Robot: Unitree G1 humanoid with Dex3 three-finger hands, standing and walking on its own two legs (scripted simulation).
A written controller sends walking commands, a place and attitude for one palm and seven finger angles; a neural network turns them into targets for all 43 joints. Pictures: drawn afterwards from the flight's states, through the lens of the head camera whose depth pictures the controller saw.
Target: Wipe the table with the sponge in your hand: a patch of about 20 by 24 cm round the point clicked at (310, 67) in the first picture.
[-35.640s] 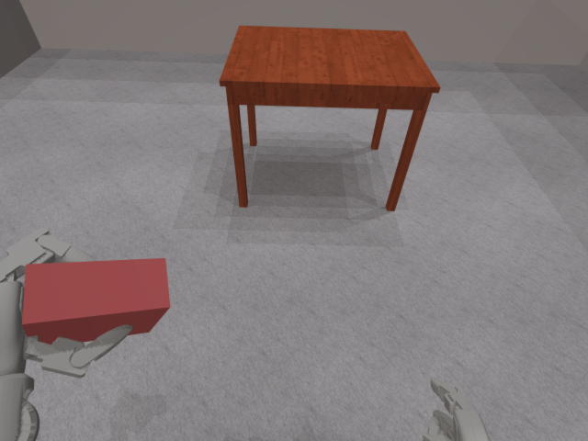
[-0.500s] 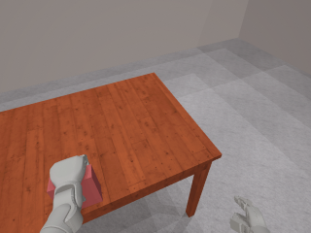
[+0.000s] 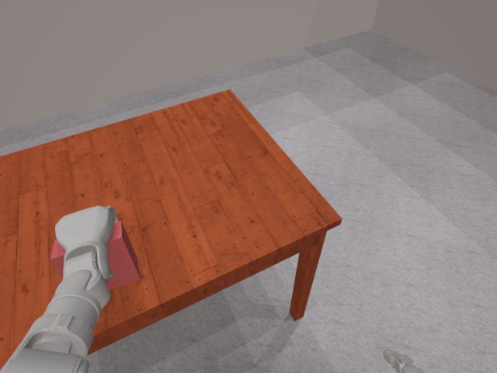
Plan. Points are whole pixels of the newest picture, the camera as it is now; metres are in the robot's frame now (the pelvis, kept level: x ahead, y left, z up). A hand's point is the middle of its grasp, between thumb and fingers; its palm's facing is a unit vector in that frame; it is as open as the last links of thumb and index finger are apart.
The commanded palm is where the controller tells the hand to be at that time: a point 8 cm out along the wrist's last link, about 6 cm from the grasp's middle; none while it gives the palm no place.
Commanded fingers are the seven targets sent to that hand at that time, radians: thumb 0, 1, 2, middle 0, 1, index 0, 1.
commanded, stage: wipe forward along the middle lane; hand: left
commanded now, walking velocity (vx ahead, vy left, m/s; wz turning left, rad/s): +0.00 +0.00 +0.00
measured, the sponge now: (103, 267) +0.31 +0.31 -0.04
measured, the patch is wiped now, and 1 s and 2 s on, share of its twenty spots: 0.95 0.95 0.95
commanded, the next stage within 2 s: slide back across to the first lane in 0.88 s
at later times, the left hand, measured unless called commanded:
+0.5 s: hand (94, 223) +0.38 +0.34 +0.00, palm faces -0.17 -0.01 -0.99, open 9.6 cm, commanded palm +0.37 +0.34 +0.03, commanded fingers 0.00 0.10 1.30 -1.20 -1.60 -1.20 -1.60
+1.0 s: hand (86, 203) +0.42 +0.37 +0.00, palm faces -0.16 -0.01 -0.99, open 9.6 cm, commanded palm +0.41 +0.36 +0.03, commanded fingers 0.00 0.10 1.30 -1.20 -1.60 -1.20 -1.60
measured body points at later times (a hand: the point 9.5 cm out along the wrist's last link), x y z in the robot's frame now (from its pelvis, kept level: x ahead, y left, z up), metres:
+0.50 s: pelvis +0.00 -0.01 -0.02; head +0.06 -0.03 +0.43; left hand +0.38 +0.33 +0.05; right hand +0.08 -0.28 -0.15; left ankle +0.05 +0.12 -0.70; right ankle +0.02 -0.05 -0.70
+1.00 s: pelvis +0.01 +0.03 -0.02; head +0.08 +0.04 +0.43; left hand +0.43 +0.37 +0.06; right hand +0.08 -0.24 -0.14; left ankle +0.05 +0.12 -0.70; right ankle +0.02 -0.05 -0.70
